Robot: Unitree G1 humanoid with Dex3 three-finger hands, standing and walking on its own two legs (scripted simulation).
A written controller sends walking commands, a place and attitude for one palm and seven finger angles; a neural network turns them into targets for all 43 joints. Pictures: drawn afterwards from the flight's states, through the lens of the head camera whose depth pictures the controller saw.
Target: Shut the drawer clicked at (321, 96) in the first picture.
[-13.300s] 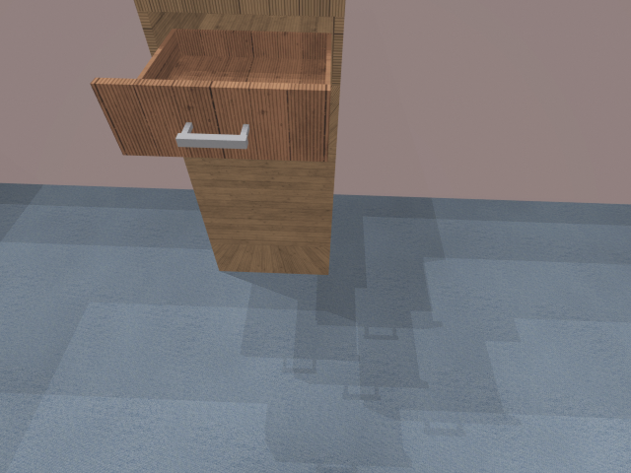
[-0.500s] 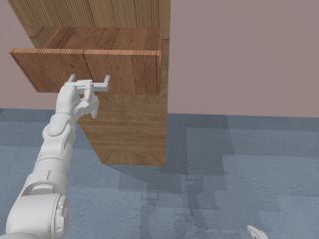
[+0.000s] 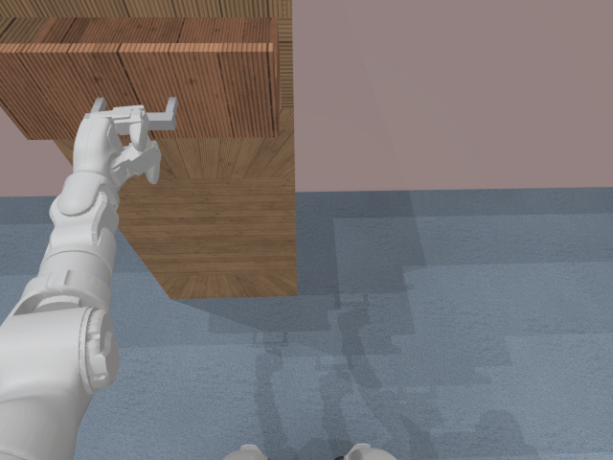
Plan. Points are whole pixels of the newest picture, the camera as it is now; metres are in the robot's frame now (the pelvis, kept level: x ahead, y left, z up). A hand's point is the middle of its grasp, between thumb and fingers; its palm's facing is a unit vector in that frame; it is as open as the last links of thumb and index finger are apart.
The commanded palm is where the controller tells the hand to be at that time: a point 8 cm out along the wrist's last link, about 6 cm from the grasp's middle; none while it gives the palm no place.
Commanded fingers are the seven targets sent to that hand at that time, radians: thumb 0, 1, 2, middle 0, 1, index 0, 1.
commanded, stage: push the drawer shut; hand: left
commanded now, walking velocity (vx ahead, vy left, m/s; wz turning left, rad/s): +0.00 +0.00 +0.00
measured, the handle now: (133, 113) +0.55 +0.23 +0.13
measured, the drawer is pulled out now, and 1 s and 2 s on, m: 0.07 0.00 0.00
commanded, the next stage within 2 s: pull the fist back off the drawer in 0.84 s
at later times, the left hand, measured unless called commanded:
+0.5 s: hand (156, 117) +0.53 +0.19 +0.13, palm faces +0.01 -1.00 -0.03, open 3.3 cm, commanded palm +0.54 +0.24 +0.13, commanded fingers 0.00 0.90 0.90 -1.40 -1.60 -1.40 -1.60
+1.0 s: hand (154, 108) +0.55 +0.20 +0.13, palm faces +0.02 -1.00 -0.03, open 3.3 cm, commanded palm +0.58 +0.23 +0.13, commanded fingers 0.00 0.90 0.90 -1.40 -1.60 -1.40 -1.60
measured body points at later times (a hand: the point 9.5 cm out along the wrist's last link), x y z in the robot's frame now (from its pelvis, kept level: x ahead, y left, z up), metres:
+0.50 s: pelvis +0.01 +0.01 -0.01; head +0.11 +0.01 +0.43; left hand +0.53 +0.25 +0.13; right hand -0.01 -0.26 -0.12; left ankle +0.02 +0.11 -0.72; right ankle +0.02 -0.10 -0.72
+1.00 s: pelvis +0.01 +0.02 -0.01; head +0.13 +0.03 +0.42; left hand +0.55 +0.25 +0.13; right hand -0.04 -0.25 -0.12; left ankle +0.02 +0.11 -0.72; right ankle +0.02 -0.10 -0.72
